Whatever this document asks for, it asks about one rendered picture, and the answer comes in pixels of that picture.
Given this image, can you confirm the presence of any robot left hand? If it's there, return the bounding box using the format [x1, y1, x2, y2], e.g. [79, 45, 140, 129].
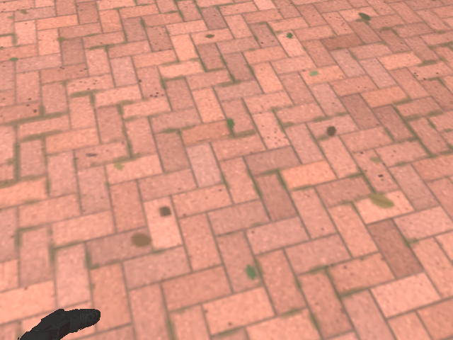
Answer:
[18, 309, 101, 340]

